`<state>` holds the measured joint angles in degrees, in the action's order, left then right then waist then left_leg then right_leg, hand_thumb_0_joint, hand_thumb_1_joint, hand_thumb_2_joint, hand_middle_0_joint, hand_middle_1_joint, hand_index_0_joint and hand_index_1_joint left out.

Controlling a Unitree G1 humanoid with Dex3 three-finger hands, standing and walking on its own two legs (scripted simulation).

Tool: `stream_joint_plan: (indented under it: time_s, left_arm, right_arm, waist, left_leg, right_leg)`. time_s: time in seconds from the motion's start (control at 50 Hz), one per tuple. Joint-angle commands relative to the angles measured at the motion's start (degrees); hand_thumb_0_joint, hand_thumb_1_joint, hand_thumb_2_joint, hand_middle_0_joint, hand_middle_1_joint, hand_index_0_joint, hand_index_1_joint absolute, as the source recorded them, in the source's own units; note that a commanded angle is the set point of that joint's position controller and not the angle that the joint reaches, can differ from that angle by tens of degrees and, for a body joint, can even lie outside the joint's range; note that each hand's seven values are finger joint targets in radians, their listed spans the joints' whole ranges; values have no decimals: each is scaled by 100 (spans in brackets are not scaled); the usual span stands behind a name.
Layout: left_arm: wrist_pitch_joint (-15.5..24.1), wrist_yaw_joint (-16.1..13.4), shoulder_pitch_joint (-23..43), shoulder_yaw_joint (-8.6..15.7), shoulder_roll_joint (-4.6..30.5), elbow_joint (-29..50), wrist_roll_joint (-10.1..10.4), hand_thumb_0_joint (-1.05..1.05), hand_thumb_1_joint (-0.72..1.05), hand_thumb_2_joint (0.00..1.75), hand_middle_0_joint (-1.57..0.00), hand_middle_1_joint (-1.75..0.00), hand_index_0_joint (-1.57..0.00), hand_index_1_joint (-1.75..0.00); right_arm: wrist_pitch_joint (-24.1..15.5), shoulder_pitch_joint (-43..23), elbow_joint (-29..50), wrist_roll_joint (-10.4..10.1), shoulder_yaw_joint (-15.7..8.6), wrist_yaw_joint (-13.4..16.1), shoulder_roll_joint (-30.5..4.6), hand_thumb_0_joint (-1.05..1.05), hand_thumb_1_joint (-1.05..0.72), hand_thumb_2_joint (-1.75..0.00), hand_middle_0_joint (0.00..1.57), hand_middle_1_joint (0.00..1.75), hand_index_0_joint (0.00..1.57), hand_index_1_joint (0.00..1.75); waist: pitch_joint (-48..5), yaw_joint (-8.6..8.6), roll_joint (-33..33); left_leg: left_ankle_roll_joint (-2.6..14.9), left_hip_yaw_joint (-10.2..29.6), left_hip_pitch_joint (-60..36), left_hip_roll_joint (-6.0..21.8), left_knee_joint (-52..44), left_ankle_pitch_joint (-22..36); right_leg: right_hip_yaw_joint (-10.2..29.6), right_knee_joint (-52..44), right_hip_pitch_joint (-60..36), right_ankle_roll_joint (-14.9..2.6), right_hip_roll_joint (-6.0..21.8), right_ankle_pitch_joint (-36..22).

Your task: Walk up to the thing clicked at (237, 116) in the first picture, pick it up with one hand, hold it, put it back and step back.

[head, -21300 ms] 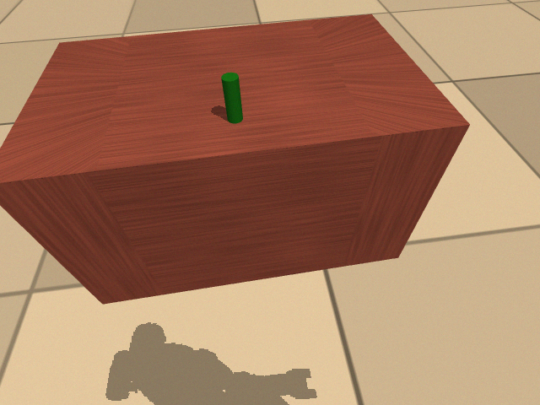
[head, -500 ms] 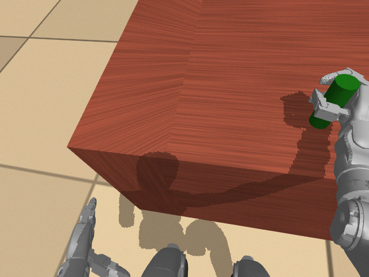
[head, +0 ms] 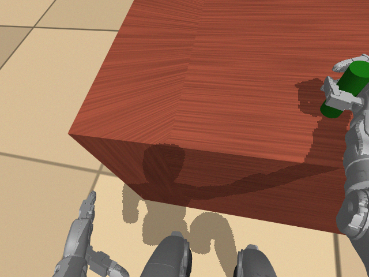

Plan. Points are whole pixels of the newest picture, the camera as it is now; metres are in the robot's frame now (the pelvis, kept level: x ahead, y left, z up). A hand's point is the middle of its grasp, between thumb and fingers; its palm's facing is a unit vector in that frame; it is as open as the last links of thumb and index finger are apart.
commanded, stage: loosen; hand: right
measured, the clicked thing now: (344, 92) +0.48 -0.25 +0.06
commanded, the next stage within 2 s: open in 0.04 s
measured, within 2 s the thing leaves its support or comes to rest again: neither
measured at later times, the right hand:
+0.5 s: hand (335, 90) +0.49 -0.23 +0.06, palm faces +0.26 +0.96 +0.01, open 13.7 cm
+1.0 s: hand out of the picture +0.49 -0.30 +0.15, palm faces +0.31 +0.95 -0.01, open 17.0 cm
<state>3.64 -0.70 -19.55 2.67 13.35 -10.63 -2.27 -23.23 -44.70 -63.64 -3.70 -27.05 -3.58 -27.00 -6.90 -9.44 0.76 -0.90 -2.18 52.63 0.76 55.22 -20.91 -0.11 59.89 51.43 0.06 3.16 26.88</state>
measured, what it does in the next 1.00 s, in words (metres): stands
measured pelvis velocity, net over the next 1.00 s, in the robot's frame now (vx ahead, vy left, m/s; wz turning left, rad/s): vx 0.03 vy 0.00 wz -0.01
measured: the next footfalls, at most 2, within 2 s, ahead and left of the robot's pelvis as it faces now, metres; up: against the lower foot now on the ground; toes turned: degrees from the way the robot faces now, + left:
none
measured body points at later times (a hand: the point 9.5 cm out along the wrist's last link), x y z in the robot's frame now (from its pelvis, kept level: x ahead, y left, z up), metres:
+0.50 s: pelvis +0.01 +0.00 +0.00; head +0.12 -0.03 +0.43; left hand +0.16 +0.27 -0.02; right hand +0.47 -0.28 +0.06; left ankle +0.05 +0.13 -0.67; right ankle +0.01 -0.12 -0.67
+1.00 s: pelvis +0.03 +0.00 +0.03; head +0.10 -0.03 +0.47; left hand +0.18 +0.26 -0.02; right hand +0.46 -0.35 +0.16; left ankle +0.05 +0.13 -0.67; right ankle +0.01 -0.12 -0.67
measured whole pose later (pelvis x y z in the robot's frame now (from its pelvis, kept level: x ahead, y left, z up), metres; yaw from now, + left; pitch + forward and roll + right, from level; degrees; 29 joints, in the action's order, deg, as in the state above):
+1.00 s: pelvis +0.03 +0.00 +0.03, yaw -1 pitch +15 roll +2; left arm 0.9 -2.3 -19.2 1.5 14.6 -15.9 0.6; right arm -13.6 -43.1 -58.4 -5.9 -29.5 -9.9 -34.0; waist -6.9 -6.8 -0.3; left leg -1.2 -2.5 41.2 0.8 47.0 -20.2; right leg 0.0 51.8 40.3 0.1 2.8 26.0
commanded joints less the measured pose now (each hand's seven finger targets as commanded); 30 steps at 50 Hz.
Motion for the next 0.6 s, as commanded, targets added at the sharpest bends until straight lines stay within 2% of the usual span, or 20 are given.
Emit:
stream_joint_plan:
  time_s: [0.0, 0.04, 0.1, 0.12, 0.16, 0.2, 0.22, 0.26, 0.32, 0.34, 0.38, 0.42, 0.44, 0.46, 0.48, 0.5, 0.52, 0.54, 0.56, 0.58]
  left_arm:
    - [265, -93, -273, 628, 1082, 1165, 2, 0, -52, 3, -6, -5, -7, -5]
    - [239, -50, -370, 462, 858, 1115, 27, 0, -52, 3, -6, -5, -7, -5]
    - [232, -61, -283, 595, 999, 1163, 19, 0, -53, 4, -6, -5, -7, -5]
    - [239, -56, -226, 537, 941, 1301, 16, 0, -54, 5, -6, -5, -6, -5]
    - [240, -67, -274, 520, 915, 1289, 38, 0, -56, 7, -6, -5, -5, -6]
    - [230, -50, -248, 485, 881, 1237, 38, 0, -57, 7, -6, -5, -5, -6]
    - [245, -53, -164, 521, 921, 1376, 30, 0, -56, 7, -6, -5, -5, -6]
    - [238, -73, -251, 579, 979, 1319, 24, 0, -57, 8, -6, -5, -5, -6]
    - [220, -84, -290, 528, 922, 1259, 36, 0, -58, 8, -6, -5, -4, -6]
    - [220, -83, -262, 564, 987, 1281, 34, 0, -59, 8, -6, -5, -4, -6]
    - [221, -92, -90, 491, 904, 1449, 38, 0, -59, 8, -6, -4, -4, -6]
    - [174, -109, -467, 676, 1100, 963, 22, 0, -59, 8, -5, -4, -4, -6]
    - [162, -84, -388, 542, 984, 1001, 18, 0, -59, 8, -6, -4, -4, -7]
    - [197, -73, -103, 433, 854, 1397, 40, 0, -59, 8, -6, -4, -4, -6]
    - [187, -86, -48, 491, 881, 1452, 38, 0, -59, 9, -6, -4, -3, -6]
    - [134, -102, -304, 621, 994, 1157, 35, 0, -59, 8, -6, -4, -4, -6]
    - [81, -98, -668, 738, 1121, 720, 36, 0, -59, 8, -6, -4, -3, -6]
    - [63, -32, -581, 454, 873, 719, 41, 0, -55, 6, -6, -5, -5, -6]
    - [129, -32, -6, 340, 793, 1421, 57, 0, -55, 5, -6, -5, -5, -6]
    - [149, -85, 73, 642, 1081, 1526, 50, 0, -55, 5, -6, -5, -5, -6]
  right_arm:
    - [-307, -2198, 1003, 20, -28, -6, -1343, 0, -48, -100, 131, 116, 129, 116]
    - [-283, -2127, 973, 2, 31, -39, -1218, 0, -41, -84, 124, 100, 122, 100]
    - [-229, -2170, 998, 12, -43, -27, -1355, 0, -22, -60, 117, 82, 114, 82]
    - [-243, -2317, 1197, 3, 2, -38, -1300, 0, -14, -52, 114, 76, 112, 76]
    - [-190, -2178, 1086, -9, 42, -42, -1199, 0, 2, -39, 101, 66, 99, 66]
    - [-210, -2177, 1143, -23, -20, -36, -1317, 0, 15, -26, 92, 55, 90, 55]
    - [-240, -2290, 1348, -6, -71, -5, -1411, 0, 23, -21, 85, 49, 84, 49]
    - [-260, -2368, 1554, -10, -68, 6, -1470, 0, 30, -11, 71, 36, 69, 36]
    - [-262, -2341, 1662, -44, -30, 24, -1410, 0, 36, -7, 52, 26, 51, 26]
    - [-233, -2122, 1505, -32, -85, 49, -1422, 0, 36, -6, 46, 22, 44, 22]
    - [-308, -2521, 2039, -45, 26, 61, -1383, 0, 38, -5, 38, 18, 36, 18]
    - [-193, -1676, 1175, -46, 12, 41, -1150, 0, 40, -4, 29, 14, 28, 14]
    - [-242, -1945, 1642, -69, -65, 45, -1305, 0, 38, -3, 25, 11, 24, 11]
    - [-320, -2360, 2195, -57, 57, 46, -1275, 0, 40, -1, 22, 8, 20, 8]
    - [-341, -2400, 2182, -39, 66, 67, -1290, 0, 41, 0, 19, 6, 17, 6]
    - [-284, -2003, 1757, -42, -28, 86, -1300, 0, 40, 0, 15, 4, 13, 4]
    - [-142, -1265, 976, -66, 13, 38, -1031, 0, 41, 0, 11, 3, 10, 3]
    - [-152, -1291, 1102, -108, 15, 10, -939, 0, 46, -3, 8, 5, 7, 5]
    - [-313, -2078, 2124, -96, -11, 6, -1164, 0, 46, -3, 7, 4, 7, 4]
    - [-323, -2020, 1901, -45, -46, -13, -1357, 0, 45, -4, 8, 5, 7, 5]
  waist:
    - [-2426, -132, -567]
    - [-2347, -97, -620]
    - [-2372, -91, -585]
    - [-2436, -98, -599]
    - [-2263, -106, -576]
    - [-2241, -14, -646]
    - [-2538, 27, -639]
    - [-2741, -5, -789]
    - [-2701, 10, -877]
    - [-2759, 40, -839]
    - [-2941, 62, -855]
    - [-2543, -11, -810]
    - [-2627, 82, -951]
    - [-3070, 67, -1024]
    - [-3181, 52, -1025]
    - [-2888, 53, -815]
    - [-2308, -10, -627]
    - [-2050, 65, -717]
    - [-2785, 76, -751]
    - [-3157, -5, -804]
  left_leg:
    - [162, 56, -1213, -202, -527, 906]
    - [161, 72, -1221, -187, -514, 966]
    - [154, 97, -1271, -177, -492, 922]
    - [156, 87, -1279, -186, -476, 946]
    - [164, 77, -1136, -190, -515, 765]
    - [160, 109, -1252, -173, -527, 613]
    - [148, 137, -1442, -166, -487, 787]
    - [166, 107, -1389, -186, -447, 915]
    - [190, 48, -1351, -212, -440, 992]
    - [180, 71, -1466, -195, -436, 1085]
    - [180, 87, -1610, -193, -454, 1185]
    - [196, 14, -1310, -226, -415, 1305]
    - [206, 17, -1288, -235, -410, 1355]
    - [206, 8, -1364, -248, -376, 1552]
    - [202, 26, -1478, -238, -392, 1654]
    - [191, 32, -1580, -219, -420, 1713]
    - [198, 1, -1377, -228, -437, 1547]
    - [202, 23, -1277, -229, -439, 1452]
    - [190, 29, -1452, -228, -402, 1655]
    - [174, 20, -1567, -237, -423, 1741]
  right_leg:
    - [138, -822, -1321, -53, -169, -1148]
    - [116, -782, -1225, -56, -184, -1229]
    - [104, -757, -1136, -71, -203, -1127]
    - [111, -746, -1155, -66, -198, -1164]
    - [117, -772, -1157, -69, -179, -975]
    - [94, -796, -986, -68, -197, -781]
    - [72, -744, -1049, -67, -218, -946]
    - [86, -724, -1256, -53, -201, -1124]
    - [118, -754, -1413, -21, -201, -1322]
    - [96, -734, -1379, -35, -217, -1400]
    - [80, -736, -1476, -36, -222, -1470]
    - [127, -714, -1549, -6, -199, -1820]
    - [145, -710, -1670, 18, -192, -2066]
    - [177, -680, -2026, 27, -151, -2480]
    - [134, -657, -2090, 20, -165, -2541]
    - [87, -652, -1853, -3, -206, -2375]
    - [126, -721, -1540, -9, -201, -2174]
    - [141, -760, -1352, -2, -198, -2147]
    - [182, -723, -1770, 4, -156, -2496]
    - [173, -666, -2133, -1, -139, -2641]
